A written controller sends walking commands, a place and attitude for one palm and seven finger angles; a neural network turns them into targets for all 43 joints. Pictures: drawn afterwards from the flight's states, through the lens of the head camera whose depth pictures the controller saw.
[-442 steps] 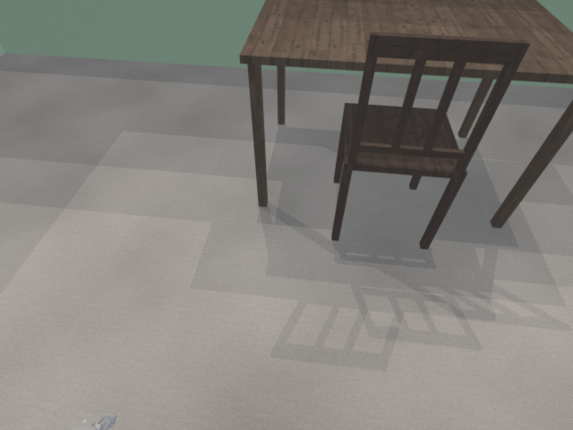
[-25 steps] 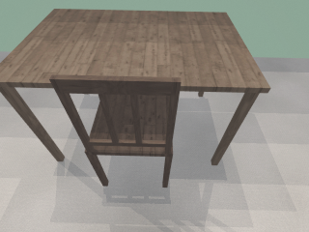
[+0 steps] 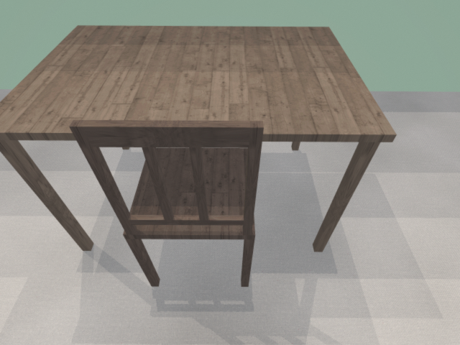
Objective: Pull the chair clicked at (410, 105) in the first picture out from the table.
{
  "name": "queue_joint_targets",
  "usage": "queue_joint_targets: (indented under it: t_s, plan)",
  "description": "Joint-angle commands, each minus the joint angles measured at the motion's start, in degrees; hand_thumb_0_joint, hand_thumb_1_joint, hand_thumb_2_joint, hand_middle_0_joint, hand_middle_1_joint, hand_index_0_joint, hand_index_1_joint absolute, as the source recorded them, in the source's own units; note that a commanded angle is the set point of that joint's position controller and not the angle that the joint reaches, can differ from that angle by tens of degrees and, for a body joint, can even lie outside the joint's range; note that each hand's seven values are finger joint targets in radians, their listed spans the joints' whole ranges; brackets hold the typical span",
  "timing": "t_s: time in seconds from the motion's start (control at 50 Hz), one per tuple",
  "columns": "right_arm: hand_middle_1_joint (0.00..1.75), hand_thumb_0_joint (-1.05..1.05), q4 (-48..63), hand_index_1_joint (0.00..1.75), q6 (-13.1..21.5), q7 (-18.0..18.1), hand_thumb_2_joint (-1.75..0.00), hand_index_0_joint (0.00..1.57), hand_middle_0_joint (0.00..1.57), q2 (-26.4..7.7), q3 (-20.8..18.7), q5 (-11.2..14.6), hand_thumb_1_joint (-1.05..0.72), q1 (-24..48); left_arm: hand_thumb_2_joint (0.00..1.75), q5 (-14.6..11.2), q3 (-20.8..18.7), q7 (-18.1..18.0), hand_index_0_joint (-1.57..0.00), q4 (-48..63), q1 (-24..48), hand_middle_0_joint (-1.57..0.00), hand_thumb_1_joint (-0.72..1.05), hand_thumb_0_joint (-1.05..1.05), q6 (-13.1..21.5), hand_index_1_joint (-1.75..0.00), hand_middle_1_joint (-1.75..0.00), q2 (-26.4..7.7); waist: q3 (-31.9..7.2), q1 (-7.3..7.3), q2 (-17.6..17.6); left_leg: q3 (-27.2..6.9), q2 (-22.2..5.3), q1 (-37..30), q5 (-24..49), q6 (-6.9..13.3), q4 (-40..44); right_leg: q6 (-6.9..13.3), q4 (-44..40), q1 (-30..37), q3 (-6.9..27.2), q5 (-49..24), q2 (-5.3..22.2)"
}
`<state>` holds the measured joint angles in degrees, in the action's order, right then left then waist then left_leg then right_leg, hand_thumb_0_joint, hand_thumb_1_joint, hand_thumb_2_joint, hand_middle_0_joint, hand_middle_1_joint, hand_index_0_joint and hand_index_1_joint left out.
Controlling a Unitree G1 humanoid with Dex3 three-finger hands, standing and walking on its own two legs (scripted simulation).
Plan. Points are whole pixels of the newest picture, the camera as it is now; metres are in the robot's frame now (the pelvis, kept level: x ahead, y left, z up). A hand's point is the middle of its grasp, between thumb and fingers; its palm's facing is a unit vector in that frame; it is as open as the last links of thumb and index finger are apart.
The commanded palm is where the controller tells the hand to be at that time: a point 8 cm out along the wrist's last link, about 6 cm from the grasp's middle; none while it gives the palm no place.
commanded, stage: look again from close up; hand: left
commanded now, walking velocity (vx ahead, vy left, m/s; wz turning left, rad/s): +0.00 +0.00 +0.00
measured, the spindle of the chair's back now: (160, 186) +0.51 +0.21 -0.09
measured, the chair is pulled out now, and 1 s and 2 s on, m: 0.00 0.00 0.00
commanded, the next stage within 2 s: shuffle to correct the standing spot in 0.30 s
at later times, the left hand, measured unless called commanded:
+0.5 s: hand out of the picture -0.03 +0.18 -0.17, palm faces +0.02 -0.98 -0.19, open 7.4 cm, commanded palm none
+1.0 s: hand out of the picture +0.04 +0.18 -0.19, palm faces +0.11 -0.98 -0.15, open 7.4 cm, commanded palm none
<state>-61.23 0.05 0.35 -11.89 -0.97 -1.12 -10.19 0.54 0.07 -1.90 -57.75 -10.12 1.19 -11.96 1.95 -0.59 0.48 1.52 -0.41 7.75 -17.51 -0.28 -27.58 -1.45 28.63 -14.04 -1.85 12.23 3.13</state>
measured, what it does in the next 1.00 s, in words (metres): shifts its weight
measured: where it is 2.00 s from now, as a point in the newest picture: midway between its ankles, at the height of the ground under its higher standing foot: outside the picture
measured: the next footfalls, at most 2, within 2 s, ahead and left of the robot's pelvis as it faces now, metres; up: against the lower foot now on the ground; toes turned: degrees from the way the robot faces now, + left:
none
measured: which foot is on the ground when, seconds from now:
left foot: down 0.00-1.00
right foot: down 0.00-1.00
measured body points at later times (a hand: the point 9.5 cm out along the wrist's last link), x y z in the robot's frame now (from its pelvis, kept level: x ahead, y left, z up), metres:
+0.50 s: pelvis -0.01 +0.02 +0.00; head +0.00 +0.01 +0.45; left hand -0.03 +0.24 -0.16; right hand -0.02 -0.20 -0.16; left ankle -0.03 +0.12 -0.74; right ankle +0.04 -0.13 -0.74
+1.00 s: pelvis +0.06 +0.03 -0.01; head +0.08 +0.03 +0.43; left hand +0.03 +0.23 -0.18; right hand +0.05 -0.19 -0.17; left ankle -0.02 +0.11 -0.74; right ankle +0.04 -0.13 -0.73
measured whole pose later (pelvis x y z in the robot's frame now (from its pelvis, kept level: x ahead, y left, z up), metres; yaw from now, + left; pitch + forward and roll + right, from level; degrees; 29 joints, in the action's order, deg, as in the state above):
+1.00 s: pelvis +0.06 +0.03 -0.01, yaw +1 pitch -2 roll -1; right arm -65.8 1.7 2.2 -6.8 -1.2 -0.8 -17.4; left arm 0.9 -2.3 -2.3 -63.0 -19.7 1.5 -6.0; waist 3.3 0.4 -0.5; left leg 4.3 0.2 6.3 -26.3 1.8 -34.2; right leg -2.3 38.6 -13.6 -2.2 21.2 5.0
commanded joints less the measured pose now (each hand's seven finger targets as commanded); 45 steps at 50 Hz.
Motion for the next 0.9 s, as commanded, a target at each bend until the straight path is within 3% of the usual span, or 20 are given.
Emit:
queue_joint_targets:
  t_s: [0.0,0.12,0.24,0.32,0.38,0.42,0.48,0.58,0.64,0.7,0.78,0.82,0.86,0.88]
  plan:
    - [0.3,0.0,1.22,0.3,1.02,0.15,-0.9,0.2,0.2,-5.53,-0.85,0.4,-0.9,-2.07,0.9,0.13,-1.33,-0.65,-0.2,1.06,-3.45,-0.2,0.9,0.0,0.34,-0.3,-0.3,-7.21,-0.61,0.62,-0.89,-3.73,-4.24,4.57,11.03,0.92,5.94,1.83,-5.22,3.83,3.75,-7.84,3.96]
    - [0.3,0.0,-0.52,0.3,1.06,0.29,-0.9,0.2,0.2,-4.77,-0.69,0.59,-0.9,-3.21,0.9,0.05,-1.18,-0.66,-0.2,-0.5,-5.0,-0.2,0.9,0.0,0.42,-0.3,-0.3,-6.22,-0.58,0.64,-0.35,-3.7,-4.37,3.88,10.21,0.93,6.66,1.66,-5.86,3.99,3.58,-7.34,3.89]
    - [0.3,0.0,-2.35,0.3,0.94,0.53,-0.9,0.2,0.2,-3.48,-0.65,0.8,-0.9,-4.73,0.9,0.11,-0.98,-0.66,-0.2,-2.4,-7.17,-0.2,0.9,0.0,0.27,-0.3,-0.3,-4.85,1.87,0.64,0.25,-3.86,-4.46,4.41,6.7,1.11,8.26,1.58,-7.16,2.66,3.52,-3.8,3.34]
    - [0.3,0.0,-3.17,0.3,1.21,0.71,-0.9,0.2,0.2,-2.84,-0.61,0.87,-0.9,-6.39,0.9,0.1,-0.96,-0.76,-0.2,-3.73,-9.0,-0.2,0.9,0.0,0.43,-0.3,-0.3,-3.67,0.54,0.52,0.22,-3.85,-4.53,3.65,7.63,1.31,8.25,1.59,-6.57,3.5,3.33,-5.57,3.51]
    - [0.3,0.0,-3.48,0.3,1.13,0.83,-0.9,0.2,0.2,-2.49,-0.62,0.92,-0.9,-7.04,0.9,0.13,-0.76,-0.8,-0.2,-4.42,-10.0,-0.2,0.9,0.0,0.3,-0.3,-0.3,-2.86,2.18,0.56,-0.02,-4.0,-4.56,4.22,5.99,1.43,8.88,1.49,-6.96,2.53,3.38,-4.25,3.31]
    - [0.3,0.0,-4.3,0.3,0.93,0.78,-0.9,0.2,0.2,-2.04,-0.6,0.73,-0.9,-8.33,0.9,0.36,-0.77,-0.68,-0.2,-5.11,-11.02,-0.2,0.9,0.0,0.27,-0.3,-0.3,-2.27,2.6,0.42,-0.37,-4.3,-4.3,4.62,-2.43,1.66,10.11,1.58,-7.16,1.97,2.96,3.25,2.98]
    - [0.3,0.0,-4.08,0.3,0.14,0.61,-0.9,0.2,0.2,-2.53,-1.18,0.32,-0.9,-8.9,0.9,0.96,-1.19,-0.31,-0.2,-4.79,-12.02,-0.2,0.9,0.0,-0.3,-0.3,-0.3,-1.83,6.82,0.69,0.57,-6.04,-4.71,8.4,-15.9,2.64,12.41,1.76,-6.59,-2.02,2.49,14.6,1.6]
    - [0.3,0.0,-3.62,0.3,0.67,0.59,-0.9,0.2,0.2,-0.94,-1.22,0.32,-0.9,-10.33,0.9,0.84,-1.98,0.11,-0.2,-4.63,-14.74,-0.2,0.9,0.0,0.3,-0.3,-0.3,-1.21,8.22,0.99,-1.59,-4.69,-3.91,8.94,-13.38,3.35,8.59,3.44,-6.52,-3.06,5.33,15.43,2.23]
    - [0.3,0.0,-3.51,0.3,1.21,0.73,-0.9,0.2,0.2,-0.1,-1.08,0.43,-0.9,-11.73,0.9,0.69,-2.3,0.23,-0.2,-4.37,-15.12,-0.2,0.9,0.0,0.48,-0.3,-0.3,-1.17,8.17,0.66,-1.15,-4.37,-3.76,8.16,-12.11,3.59,7.79,4.21,-5.58,-3.64,5.67,15.22,2.29]
    - [0.3,0.0,-3.61,0.3,1.82,0.97,-0.9,0.2,0.2,-0.41,-1.15,0.48,-0.9,-13.09,0.9,0.68,-2.46,0.34,-0.2,-4.11,-15.06,-0.2,0.9,0.0,0.83,-0.3,-0.3,-0.24,8.0,0.42,-0.1,-5.42,-5.1,6.99,-8.53,4.32,7.69,4.44,-1.83,-3.69,4.2,9.05,1.44]
    - [0.3,0.0,-3.53,0.3,2.84,1.51,-0.9,0.2,0.2,-0.43,-1.15,0.65,-0.9,-13.5,0.9,0.67,-2.88,0.23,-0.2,-4.39,-16.65,-0.2,0.9,0.0,1.46,-0.3,-0.3,0.16,4.14,1.17,0.13,-4.16,-4.96,6.13,6.8,4.84,2.22,4.73,2.89,1.93,2.37,-4.92,1.77]
    - [0.3,0.0,-2.9,0.3,2.94,1.62,-0.9,0.2,0.2,0.46,-0.9,0.6,-0.9,-12.25,0.9,0.58,-3.51,-0.03,-0.2,-5.46,-19.38,-0.2,0.9,0.0,1.64,-0.3,-0.3,-1.57,2.7,2.24,-4.49,-0.27,-1.71,10.87,7.89,3.55,-4.99,6.2,1.47,8.31,5.57,-11.1,5.02]
    - [0.3,0.0,-1.42,0.3,2.62,1.69,-0.9,0.2,0.2,1.71,-0.94,0.57,-0.9,-9.78,0.9,0.48,-4.37,-0.51,-0.2,-6.57,-22.52,-0.2,0.9,0.0,1.61,-0.3,-0.3,-3.83,2.14,3.23,-12.33,3.49,0.56,17.03,-1.75,1.97,-12.91,9.88,-2.79,12.94,13.35,-17.44,11.9]
    - [0.3,0.0,-1.04,0.3,2.46,1.9,-0.9,0.2,0.2,2.39,-0.76,0.64,-0.9,-8.59,0.9,0.67,-4.44,-0.85,-0.2,-6.46,-21.68,-0.2,0.9,0.0,1.42,-0.3,-0.3,-3.44,2.9,2.91,-12.67,3.05,0.07,17.32,-7.42,1.42,-12.43,11.51,-2.69,12.38,14.07,-23.31,13.58]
